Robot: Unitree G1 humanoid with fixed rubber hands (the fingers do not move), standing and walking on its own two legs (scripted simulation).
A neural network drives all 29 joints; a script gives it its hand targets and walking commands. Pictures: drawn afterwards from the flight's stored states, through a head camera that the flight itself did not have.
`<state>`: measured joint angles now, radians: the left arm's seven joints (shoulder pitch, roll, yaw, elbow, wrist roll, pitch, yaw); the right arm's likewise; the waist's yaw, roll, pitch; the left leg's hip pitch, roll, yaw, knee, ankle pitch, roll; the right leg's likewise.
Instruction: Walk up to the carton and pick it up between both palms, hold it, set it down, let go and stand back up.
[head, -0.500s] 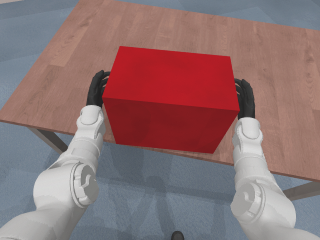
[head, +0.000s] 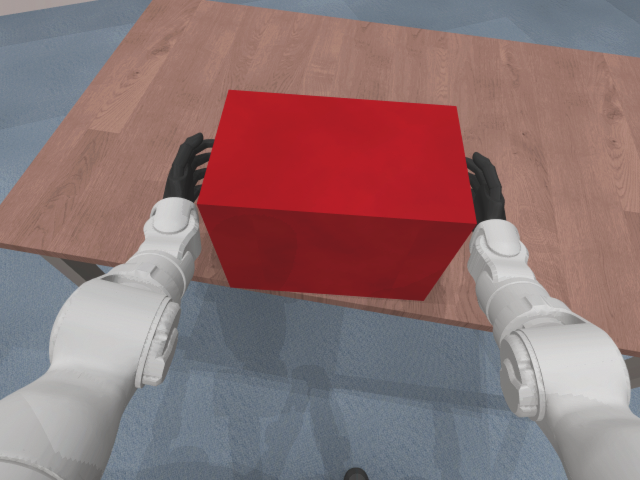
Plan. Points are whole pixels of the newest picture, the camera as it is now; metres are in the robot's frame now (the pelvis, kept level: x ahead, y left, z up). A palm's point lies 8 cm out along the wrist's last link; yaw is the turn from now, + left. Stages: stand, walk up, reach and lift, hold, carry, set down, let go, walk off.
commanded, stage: set down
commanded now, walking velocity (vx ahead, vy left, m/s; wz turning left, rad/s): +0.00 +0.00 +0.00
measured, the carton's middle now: (334, 204) +0.47 -0.03 +0.02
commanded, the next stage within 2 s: none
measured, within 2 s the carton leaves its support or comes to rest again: neither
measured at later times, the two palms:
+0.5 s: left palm (160, 192) +0.45 +0.19 +0.07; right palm (531, 203) +0.43 -0.27 +0.07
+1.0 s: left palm (97, 137) +0.45 +0.22 +0.17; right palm (575, 158) +0.42 -0.27 +0.16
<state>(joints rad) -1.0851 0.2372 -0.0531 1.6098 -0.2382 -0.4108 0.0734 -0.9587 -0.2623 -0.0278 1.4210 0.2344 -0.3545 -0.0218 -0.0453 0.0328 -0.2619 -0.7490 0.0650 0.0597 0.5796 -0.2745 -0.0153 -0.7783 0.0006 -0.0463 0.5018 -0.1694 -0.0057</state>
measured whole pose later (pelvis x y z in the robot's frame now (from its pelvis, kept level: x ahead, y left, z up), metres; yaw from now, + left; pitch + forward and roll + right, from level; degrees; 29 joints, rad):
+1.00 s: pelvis -0.05 -0.01 +0.00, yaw +2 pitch +22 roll -1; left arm -1.30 0.46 -0.33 1.45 -0.50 -0.06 0.01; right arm -1.16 -0.49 0.11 1.35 0.49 -0.03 0.06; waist -0.07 -0.01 -0.25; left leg -0.78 0.04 -0.01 0.60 -0.21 -0.03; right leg -0.80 -0.01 -0.07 0.54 -0.13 -0.02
